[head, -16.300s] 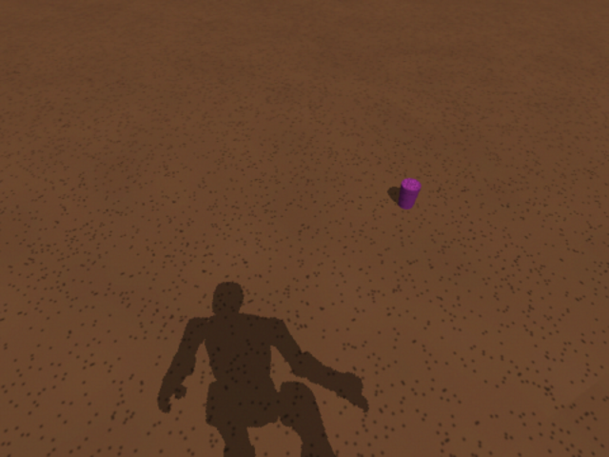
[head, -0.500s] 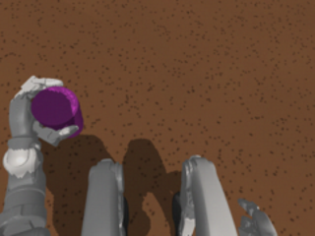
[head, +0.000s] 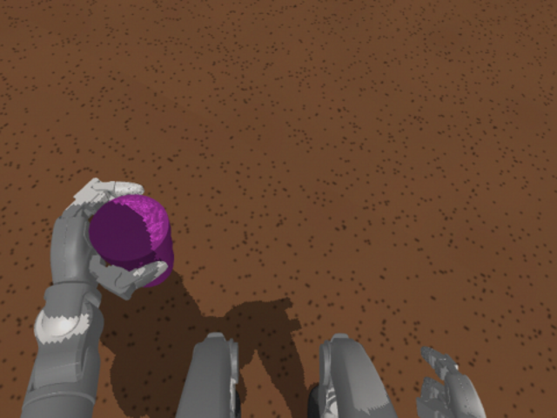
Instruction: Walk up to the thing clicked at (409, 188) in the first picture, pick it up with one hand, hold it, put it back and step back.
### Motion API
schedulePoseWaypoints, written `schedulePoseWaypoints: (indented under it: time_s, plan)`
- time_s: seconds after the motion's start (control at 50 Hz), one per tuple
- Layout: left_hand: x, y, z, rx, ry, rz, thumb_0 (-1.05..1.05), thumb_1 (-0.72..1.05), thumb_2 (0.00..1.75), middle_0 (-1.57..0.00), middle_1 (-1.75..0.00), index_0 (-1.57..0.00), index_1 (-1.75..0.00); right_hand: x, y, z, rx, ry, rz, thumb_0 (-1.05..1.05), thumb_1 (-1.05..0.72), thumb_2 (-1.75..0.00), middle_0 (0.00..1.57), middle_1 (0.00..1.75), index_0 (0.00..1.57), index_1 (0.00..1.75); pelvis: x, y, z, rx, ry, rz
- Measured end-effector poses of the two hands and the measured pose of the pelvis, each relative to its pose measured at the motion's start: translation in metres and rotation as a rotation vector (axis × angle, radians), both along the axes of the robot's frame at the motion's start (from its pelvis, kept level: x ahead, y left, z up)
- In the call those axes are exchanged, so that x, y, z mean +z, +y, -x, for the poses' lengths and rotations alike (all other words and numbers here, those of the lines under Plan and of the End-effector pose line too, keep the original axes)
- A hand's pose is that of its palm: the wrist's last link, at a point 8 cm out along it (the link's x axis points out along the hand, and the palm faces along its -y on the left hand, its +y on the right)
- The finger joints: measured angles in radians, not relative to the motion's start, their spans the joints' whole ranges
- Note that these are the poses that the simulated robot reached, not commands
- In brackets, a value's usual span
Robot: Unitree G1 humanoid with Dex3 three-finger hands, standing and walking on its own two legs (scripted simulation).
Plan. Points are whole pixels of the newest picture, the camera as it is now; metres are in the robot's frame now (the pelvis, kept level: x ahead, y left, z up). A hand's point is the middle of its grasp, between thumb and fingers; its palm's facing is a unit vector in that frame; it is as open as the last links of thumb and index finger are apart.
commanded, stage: lift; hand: left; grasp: from the side
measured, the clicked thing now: (140, 247) +0.36 +0.20 -0.01
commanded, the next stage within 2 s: hold in 1.22 s
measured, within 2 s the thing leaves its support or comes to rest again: neither
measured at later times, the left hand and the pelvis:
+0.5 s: hand (98, 201) +0.36 +0.21 +0.12, palm faces +0.12 -0.99 -0.04, open 11.7 cm; pelvis +0.02 +0.00 +0.10, yaw +1 degrees
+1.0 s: hand (104, 172) +0.36 +0.18 +0.17, palm faces +0.12 -0.99 -0.01, open 11.7 cm; pelvis +0.04 -0.01 +0.14, yaw +2 degrees
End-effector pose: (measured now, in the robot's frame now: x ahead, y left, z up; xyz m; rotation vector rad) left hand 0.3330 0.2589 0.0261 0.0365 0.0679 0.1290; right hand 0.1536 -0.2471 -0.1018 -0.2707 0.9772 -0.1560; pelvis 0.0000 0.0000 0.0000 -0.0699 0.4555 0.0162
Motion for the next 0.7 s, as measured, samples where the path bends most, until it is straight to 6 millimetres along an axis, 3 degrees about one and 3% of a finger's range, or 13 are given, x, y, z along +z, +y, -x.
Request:
schedulePoseWaypoints:
  time_s: [0.12, 0.26, 0.5, 0.7]
  plan:
    - [0.031, 0.0, 0.001, 0.011, 0.015, 0.009, -0.01, -0.6, 1.1, -0.65, -0.98, -0.62, -1.0, 0.04, 0.003, -0.005, 0.0, -0.034, 0.002, 0.01, -0.91, -0.89, 0.2, 0.3, 0.2, 0.3, 0.033, 0.002, -0.008, 0.008, -0.053, -0.003]
    - [0.058, -0.001, 0.005, -0.002, 0.037, 0.013, -0.01, -0.59, 1.09, -0.65, -0.99, -0.62, -1.0, 0.071, 0.005, -0.004, 0.008, -0.032, 0.005, 0.01, -0.91, -0.89, 0.2, 0.3, 0.2, 0.3, 0.063, 0.004, -0.016, 0.014, -0.102, -0.007]
    - [0.101, -0.003, 0.002, -0.004, 0.009, 0.004, -0.01, -0.59, 1.09, -0.65, -0.99, -0.62, -1.0, 0.101, 0.013, 0.0, 0.021, -0.014, -0.016, 0.01, -0.92, -0.89, 0.2, 0.3, 0.2, 0.3, 0.097, 0.005, -0.024, 0.017, -0.172, -0.021]
    - [0.12, -0.014, 0.003, -0.009, 0.02, 0.025, -0.01, -0.59, 1.09, -0.65, -0.99, -0.62, -1.0, 0.12, 0.011, -0.005, 0.022, -0.019, -0.027, 0.01, -0.92, -0.89, 0.2, 0.3, 0.2, 0.3, 0.118, 0.001, -0.031, 0.017, -0.217, -0.032]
